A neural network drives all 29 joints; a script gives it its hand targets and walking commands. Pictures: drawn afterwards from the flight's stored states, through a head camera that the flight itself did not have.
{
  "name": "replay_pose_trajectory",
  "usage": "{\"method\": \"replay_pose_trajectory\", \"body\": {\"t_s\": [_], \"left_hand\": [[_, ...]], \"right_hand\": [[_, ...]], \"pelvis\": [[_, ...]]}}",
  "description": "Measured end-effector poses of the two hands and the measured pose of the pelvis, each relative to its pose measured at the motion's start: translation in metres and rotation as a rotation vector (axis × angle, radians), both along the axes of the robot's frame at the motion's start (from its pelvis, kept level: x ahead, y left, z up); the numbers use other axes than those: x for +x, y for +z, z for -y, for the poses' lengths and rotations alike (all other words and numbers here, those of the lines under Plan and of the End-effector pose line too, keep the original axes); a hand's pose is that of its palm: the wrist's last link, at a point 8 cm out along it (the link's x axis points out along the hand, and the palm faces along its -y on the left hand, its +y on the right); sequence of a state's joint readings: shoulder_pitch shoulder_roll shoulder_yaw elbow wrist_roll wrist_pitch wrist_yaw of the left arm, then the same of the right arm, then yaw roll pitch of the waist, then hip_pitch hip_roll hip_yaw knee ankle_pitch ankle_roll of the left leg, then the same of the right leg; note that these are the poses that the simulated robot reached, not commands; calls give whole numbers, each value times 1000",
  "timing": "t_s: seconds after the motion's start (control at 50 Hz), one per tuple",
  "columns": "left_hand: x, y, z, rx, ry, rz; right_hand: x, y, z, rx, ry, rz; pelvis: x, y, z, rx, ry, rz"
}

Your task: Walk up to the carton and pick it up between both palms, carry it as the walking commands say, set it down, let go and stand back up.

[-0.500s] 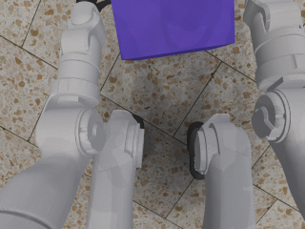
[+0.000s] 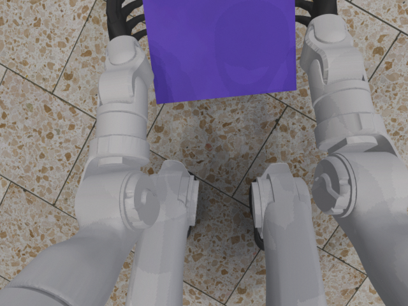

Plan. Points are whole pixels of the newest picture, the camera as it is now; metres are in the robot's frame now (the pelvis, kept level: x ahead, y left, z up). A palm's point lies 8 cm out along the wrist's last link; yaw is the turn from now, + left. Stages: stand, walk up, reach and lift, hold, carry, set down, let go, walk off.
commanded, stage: reach and lift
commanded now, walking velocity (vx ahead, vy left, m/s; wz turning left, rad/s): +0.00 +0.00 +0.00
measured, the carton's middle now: (218, 41) +0.54 +0.01 -0.20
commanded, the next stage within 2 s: none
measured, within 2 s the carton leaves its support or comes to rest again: neither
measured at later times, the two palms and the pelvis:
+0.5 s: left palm (100, 39) +0.49 +0.16 -0.03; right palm (345, 11) +0.52 -0.14 -0.03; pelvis -0.01 +0.00 +0.05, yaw -1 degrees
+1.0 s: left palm (58, 28) +0.47 +0.16 +0.05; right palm out of the picture +0.50 -0.14 +0.04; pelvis +0.00 +0.00 +0.11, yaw -1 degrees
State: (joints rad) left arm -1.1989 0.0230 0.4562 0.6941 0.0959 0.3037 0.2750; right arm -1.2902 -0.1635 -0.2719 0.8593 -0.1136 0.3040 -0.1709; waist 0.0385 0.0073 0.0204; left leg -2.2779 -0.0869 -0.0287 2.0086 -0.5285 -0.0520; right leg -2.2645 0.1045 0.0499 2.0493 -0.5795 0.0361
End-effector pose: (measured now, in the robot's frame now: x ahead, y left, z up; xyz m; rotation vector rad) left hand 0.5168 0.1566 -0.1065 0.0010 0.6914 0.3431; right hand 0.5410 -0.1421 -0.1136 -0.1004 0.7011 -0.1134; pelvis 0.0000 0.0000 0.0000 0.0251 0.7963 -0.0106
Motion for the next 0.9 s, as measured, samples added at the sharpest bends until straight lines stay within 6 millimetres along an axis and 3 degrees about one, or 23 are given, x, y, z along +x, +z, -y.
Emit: {"method": "replay_pose_trajectory", "body": {"t_s": [0.34, 0.9], "left_hand": [[-19, 55, -4, -35, -30, 9], [-38, 141, -3, -29, -14, 17]], "right_hand": [[-15, 58, 2, 25, 27, -9], [-38, 139, 1, 35, -1, -6]], "pelvis": [[-8, 35, 1, -8, -5, 1], [0, 93, 2, -10, -7, 30]]}}
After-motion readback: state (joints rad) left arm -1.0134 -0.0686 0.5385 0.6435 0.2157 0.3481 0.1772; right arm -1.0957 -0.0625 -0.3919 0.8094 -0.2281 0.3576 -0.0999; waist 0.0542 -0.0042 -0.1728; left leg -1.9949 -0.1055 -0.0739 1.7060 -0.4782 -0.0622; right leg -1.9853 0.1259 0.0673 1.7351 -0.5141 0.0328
